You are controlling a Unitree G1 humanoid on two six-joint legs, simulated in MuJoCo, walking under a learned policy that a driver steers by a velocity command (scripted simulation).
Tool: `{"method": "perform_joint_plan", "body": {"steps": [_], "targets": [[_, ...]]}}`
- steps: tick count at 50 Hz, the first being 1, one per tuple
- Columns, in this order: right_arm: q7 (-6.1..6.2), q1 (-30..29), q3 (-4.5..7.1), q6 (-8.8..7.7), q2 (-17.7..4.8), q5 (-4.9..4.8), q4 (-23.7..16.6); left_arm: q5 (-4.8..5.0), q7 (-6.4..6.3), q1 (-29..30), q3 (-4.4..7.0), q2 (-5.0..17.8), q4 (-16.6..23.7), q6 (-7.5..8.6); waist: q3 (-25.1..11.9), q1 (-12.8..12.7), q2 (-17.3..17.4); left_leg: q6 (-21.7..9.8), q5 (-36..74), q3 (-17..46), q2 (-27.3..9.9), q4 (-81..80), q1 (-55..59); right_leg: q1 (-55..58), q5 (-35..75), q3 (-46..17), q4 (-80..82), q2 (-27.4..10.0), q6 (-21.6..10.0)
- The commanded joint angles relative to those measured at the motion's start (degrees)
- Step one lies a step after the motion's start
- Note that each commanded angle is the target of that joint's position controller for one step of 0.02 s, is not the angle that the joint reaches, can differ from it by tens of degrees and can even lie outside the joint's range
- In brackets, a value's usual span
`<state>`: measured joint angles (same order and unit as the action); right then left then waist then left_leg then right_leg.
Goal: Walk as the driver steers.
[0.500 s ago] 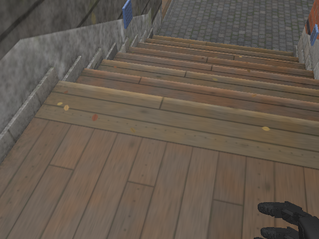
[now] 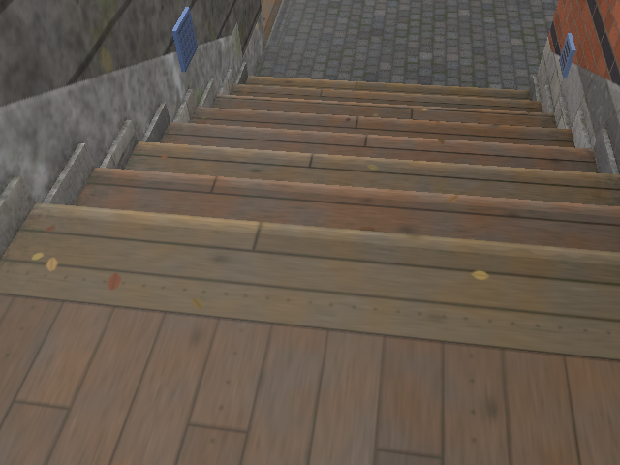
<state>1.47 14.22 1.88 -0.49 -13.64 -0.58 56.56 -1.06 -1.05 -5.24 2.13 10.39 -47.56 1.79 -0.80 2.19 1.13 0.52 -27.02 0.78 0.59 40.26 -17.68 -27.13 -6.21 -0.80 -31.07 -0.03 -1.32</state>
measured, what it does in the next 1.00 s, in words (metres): stands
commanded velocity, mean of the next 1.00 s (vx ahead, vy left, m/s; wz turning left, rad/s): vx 0.02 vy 0.00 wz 0.00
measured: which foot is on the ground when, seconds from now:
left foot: down 0.00-1.00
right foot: down 0.00-1.00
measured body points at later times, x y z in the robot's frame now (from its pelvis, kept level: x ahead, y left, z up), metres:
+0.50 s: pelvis +0.05 -0.01 +0.01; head +0.06 -0.01 +0.45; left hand +0.17 +0.23 -0.13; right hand +0.05 -0.25 -0.15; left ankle +0.00 +0.13 -0.73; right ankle +0.11 -0.11 -0.73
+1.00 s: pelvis +0.05 +0.00 +0.01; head +0.06 -0.01 +0.46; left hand +0.15 +0.24 -0.14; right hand +0.02 -0.24 -0.15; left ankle +0.00 +0.13 -0.73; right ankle +0.11 -0.11 -0.73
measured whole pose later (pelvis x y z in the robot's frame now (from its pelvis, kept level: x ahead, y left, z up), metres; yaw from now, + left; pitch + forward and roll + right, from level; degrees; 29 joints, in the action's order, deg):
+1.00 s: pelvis +0.05 +0.00 +0.01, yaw -1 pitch -1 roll +1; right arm 2.7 17.8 1.3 -0.6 -9.3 0.1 64.7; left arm 0.5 -2.0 -6.3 2.7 10.8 -59.3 -1.0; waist 2.7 0.5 -0.4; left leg 1.5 -20.7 -0.2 -1.1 29.5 -7.6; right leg -18.9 -10.8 -0.5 -30.9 1.3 -1.7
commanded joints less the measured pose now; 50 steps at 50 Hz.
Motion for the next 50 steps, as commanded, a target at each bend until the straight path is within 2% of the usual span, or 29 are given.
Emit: {"method": "perform_joint_plan", "body": {"steps": [1,2,3,4,5,6,7,10,14,24,31,50], "targets": [[0.85,4.62,0.19,2.29,-1.29,0.93,-0.01,-0.3,-0.49,4.56,1.65,7.72,3.64,-0.9,-4.86,2.18,-10.39,-0.16,7.77,-0.08,-2.22,-7.27,2.38,4.89,-20.71,-15.41,15.74,-10.56,-5.47],[0.71,4.98,0.14,2.3,-0.98,1.6,0.88,-0.08,-0.57,4.98,1.73,7.58,3.53,-1.08,-3.79,2.45,-9.94,-0.43,11.89,-1.6,-0.93,-9.47,5.97,1.81,-23.35,-11.84,15.72,-7.89,-3.43],[0.59,5.31,0.23,2.25,-1.79,2.16,1.3,0.29,-0.69,3.96,1.73,7.38,3.0,-1.06,-2.85,2.13,-8.78,-0.94,11.6,-1.52,-1.16,-10.72,6.33,1.48,-24.8,-10.18,15.11,-6.68,-2.27],[0.52,5.58,0.31,2.04,-2.83,1.83,1.5,0.75,-0.78,3.84,1.66,7.05,2.84,-0.98,-1.03,1.85,-6.98,-1.86,8.5,-0.43,-2.41,-13.37,3.11,3.47,-24.3,-8.94,14.27,-6.03,-1.65],[0.59,4.73,0.65,1.64,-4.53,1.35,2.12,1.38,-0.86,2.22,1.73,6.7,2.66,-0.73,1.05,-0.06,-2.82,-2.4,4.62,0.24,-2.36,-14.31,-0.98,6.49,-20.72,-7.01,13.12,-4.33,-1.56],[0.62,3.87,0.55,1.02,-3.86,0.78,2.5,1.12,-0.92,1.28,1.7,6.49,1.94,-0.37,1.22,-0.42,-1.21,-2.12,5.26,0.32,-2.59,-15.41,-2.4,9.7,-15.62,-6.69,10.7,-4.06,-1.77],[0.63,3.37,0.45,0.48,-3.25,0.78,2.94,1.1,-0.92,0.36,1.83,6.46,1.42,-0.13,0.4,-0.88,-0.36,-1.42,7.1,0.34,-2.8,-15.89,-1.98,11.65,-10.77,-6.24,9.11,-3.81,-2.46],[0.57,3.13,0.51,-0.54,-2.81,0.64,4.0,1.28,-0.79,-0.54,1.93,5.86,0.23,-0.19,-1.88,-1.05,-0.91,-0.34,9.99,0.19,-2.55,-15.99,-0.8,15.89,2.02,-4.65,5.44,-3.11,-3.9],[0.7,3.55,0.44,-0.34,-2.59,0.64,5.37,1.48,-0.5,-0.67,2.07,5.53,-0.93,-0.76,-1.74,-1.09,-1.09,-0.36,10.83,0.0,-2.44,-16.08,-0.01,17.31,6.62,-3.84,4.15,-2.84,-4.43],[1.14,4.31,0.28,0.03,-2.23,0.63,7.04,1.46,-0.64,-0.16,2.24,6.11,-3.86,-1.6,0.18,-1.09,-1.67,-0.38,12.21,-0.44,-2.38,-15.99,1.01,17.58,7.39,-3.05,3.45,-2.15,-3.99],[1.21,4.99,0.23,0.1,-1.55,0.62,7.47,1.51,-0.83,0.34,2.07,6.24,-5.65,-2.07,1.46,-1.32,-1.42,-0.42,10.59,-0.79,-2.24,-16.58,1.01,17.29,3.32,-2.99,4.1,-1.88,-3.56],[1.4,8.27,0.06,-0.42,-0.26,0.67,7.66,1.54,-1.12,0.17,1.46,5.98,-9.59,-2.26,3.2,-1.76,-1.27,-0.42,7.85,-1.06,-1.97,-17.75,0.22,16.43,-2.71,-3.06,5.41,-1.51,-2.78]]}}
